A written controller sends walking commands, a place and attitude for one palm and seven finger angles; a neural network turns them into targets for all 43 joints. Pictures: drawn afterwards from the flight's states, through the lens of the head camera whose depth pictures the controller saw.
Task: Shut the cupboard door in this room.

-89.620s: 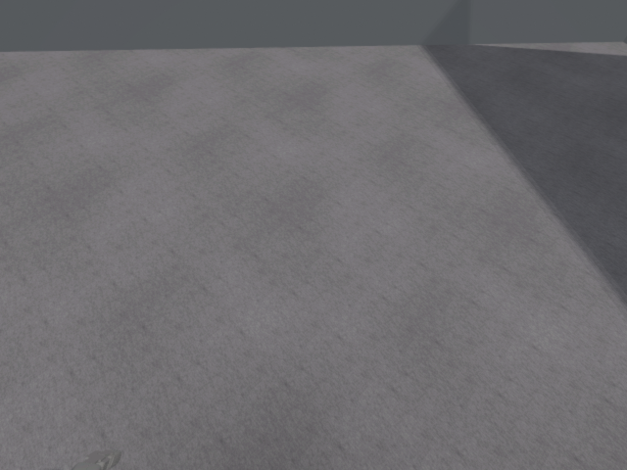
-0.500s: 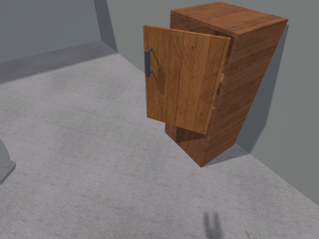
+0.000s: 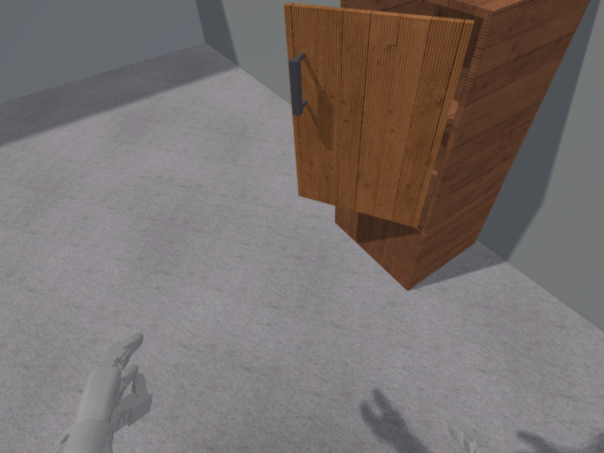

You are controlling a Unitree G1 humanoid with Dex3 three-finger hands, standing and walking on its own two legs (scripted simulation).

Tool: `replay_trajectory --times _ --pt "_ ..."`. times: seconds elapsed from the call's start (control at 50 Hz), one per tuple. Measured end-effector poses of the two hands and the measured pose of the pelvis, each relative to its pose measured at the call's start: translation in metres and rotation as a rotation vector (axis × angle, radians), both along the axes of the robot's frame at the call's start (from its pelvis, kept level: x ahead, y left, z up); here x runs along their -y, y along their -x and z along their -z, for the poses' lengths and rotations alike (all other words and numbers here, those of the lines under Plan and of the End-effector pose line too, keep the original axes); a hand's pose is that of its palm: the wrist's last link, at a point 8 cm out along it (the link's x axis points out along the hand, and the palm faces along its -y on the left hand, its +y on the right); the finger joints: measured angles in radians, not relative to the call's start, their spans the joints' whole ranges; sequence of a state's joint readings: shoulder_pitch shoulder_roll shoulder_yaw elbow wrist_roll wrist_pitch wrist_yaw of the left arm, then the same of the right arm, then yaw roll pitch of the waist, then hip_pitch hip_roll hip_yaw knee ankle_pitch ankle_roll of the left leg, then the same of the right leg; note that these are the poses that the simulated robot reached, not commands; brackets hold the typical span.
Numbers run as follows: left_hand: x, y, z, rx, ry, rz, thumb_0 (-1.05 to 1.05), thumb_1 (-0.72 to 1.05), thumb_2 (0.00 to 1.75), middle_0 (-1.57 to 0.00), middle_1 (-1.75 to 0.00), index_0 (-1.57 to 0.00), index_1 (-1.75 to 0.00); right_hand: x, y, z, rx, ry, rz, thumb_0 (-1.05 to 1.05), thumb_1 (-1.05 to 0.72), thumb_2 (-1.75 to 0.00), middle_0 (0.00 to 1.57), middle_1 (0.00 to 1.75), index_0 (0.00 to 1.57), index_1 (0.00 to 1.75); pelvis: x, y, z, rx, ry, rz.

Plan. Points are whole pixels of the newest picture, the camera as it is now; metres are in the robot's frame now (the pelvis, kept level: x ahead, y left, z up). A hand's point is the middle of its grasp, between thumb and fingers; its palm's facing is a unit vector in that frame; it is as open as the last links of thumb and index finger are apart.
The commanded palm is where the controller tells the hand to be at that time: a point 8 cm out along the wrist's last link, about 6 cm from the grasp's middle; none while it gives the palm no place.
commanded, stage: let the arm hang, fingers relaxed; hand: left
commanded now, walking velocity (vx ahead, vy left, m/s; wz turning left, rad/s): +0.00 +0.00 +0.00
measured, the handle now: (299, 84) +0.93 +0.05 +0.03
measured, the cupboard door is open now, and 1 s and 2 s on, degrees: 31 31 31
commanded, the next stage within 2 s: look to check the result in 0.94 s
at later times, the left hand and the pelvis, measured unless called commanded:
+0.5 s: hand out of the picture -0.02 +0.21 -0.15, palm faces -0.02 -0.98 -0.20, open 7.3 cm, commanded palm none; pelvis +0.00 +0.03 +0.02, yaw -3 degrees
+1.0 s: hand out of the picture -0.03 +0.20 -0.16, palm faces -0.03 -0.99 -0.14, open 7.4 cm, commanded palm none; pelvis +0.00 +0.05 +0.02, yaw -4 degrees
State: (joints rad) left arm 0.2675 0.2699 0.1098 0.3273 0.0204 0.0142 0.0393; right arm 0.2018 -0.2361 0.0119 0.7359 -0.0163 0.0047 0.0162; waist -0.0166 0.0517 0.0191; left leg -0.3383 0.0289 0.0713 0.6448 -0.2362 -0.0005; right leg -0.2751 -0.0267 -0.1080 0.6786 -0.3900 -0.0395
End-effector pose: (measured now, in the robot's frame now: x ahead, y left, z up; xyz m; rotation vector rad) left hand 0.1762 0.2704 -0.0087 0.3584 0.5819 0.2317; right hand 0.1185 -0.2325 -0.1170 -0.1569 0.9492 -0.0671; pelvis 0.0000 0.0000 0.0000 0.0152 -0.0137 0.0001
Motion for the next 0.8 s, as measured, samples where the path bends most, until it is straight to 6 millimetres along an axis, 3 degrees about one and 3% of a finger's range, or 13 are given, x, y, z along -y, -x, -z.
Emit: replay_trajectory --times 0.06,0.1,0.12,0.2,0.32,0.42,0.6,0.8 --pt "0.035 0.047 0.08 -0.349 0.166 -0.002 0.01 0.91 0.9 -0.2 -0.3 -0.19 -0.29 -0.002 0.012 -0.002 -0.063 0.027 0.018 0.01 -0.91 -0.9 0.2 0.3 0.2 0.29 -0.003 -0.002 -0.002 0.013 0.0 0.009" --pt "0.058 0.084 0.11 -0.519 0.263 -0.012 0.01 0.92 0.9 -0.2 -0.3 -0.19 -0.29 -0.003 0.024 -0.006 -0.115 0.049 0.035 0.01 -0.91 -0.9 0.2 0.3 0.2 0.29 -0.004 -0.004 -0.005 0.016 0.007 0.017" --pt "0.056 0.093 0.115 -0.523 0.29 -0.079 -0.02 0.96 0.9 -0.21 -0.3 -0.2 -0.29 -0.003 0.031 -0.007 -0.146 0.061 0.039 0.01 -0.91 -0.9 0.2 0.3 0.2 0.29 -0.003 -0.004 -0.007 0.014 0.012 0.014" --pt "0.038 0.12 0.121 -0.6 0.276 -0.12 -0.06 1.03 0.9 -0.21 -0.3 -0.21 -0.3 -0.006 0.061 -0.009 -0.269 0.088 0.062 0.01 -0.91 -0.9 0.2 0.3 0.2 0.29 -0.005 -0.006 -0.015 0.009 0.027 0.016" --pt "0.019 0.164 0.119 -0.764 0.236 -0.129 -0.03 0.97 0.9 -0.21 -0.3 -0.2 -0.3 -0.017 0.1 -0.003 -0.369 0.064 0.132 0.01 -0.91 -0.9 0.2 0.3 0.2 0.29 -0.016 -0.007 -0.02 0.02 0.03 0.035" --pt "0.012 0.188 0.115 -0.841 0.223 -0.139 -0.01 0.94 0.9 -0.2 -0.3 -0.2 -0.29 -0.035 0.128 0.004 -0.43 0.026 0.166 0.01 -0.91 -0.9 0.19 0.3 0.2 0.29 -0.024 -0.006 -0.022 0.029 0.027 0.049" --pt "0.019 0.204 0.117 -0.88 0.251 -0.128 0.0 0.91 0.9 -0.2 -0.3 -0.2 -0.29 -0.069 0.167 0.01 -0.511 -0.035 0.201 0.0 -0.91 -0.9 0.2 0.3 0.2 0.29 -0.037 -0.001 -0.022 0.033 0.021 0.063" --pt "0.029 0.205 0.122 -0.875 0.292 -0.101 0.0 0.91 0.9 -0.2 -0.3 -0.2 -0.29 -0.088 0.185 0.01 -0.534 -0.052 0.232 0.0 -0.91 -0.9 0.2 0.3 0.2 0.29 -0.046 0.003 -0.021 0.026 0.019 0.07"
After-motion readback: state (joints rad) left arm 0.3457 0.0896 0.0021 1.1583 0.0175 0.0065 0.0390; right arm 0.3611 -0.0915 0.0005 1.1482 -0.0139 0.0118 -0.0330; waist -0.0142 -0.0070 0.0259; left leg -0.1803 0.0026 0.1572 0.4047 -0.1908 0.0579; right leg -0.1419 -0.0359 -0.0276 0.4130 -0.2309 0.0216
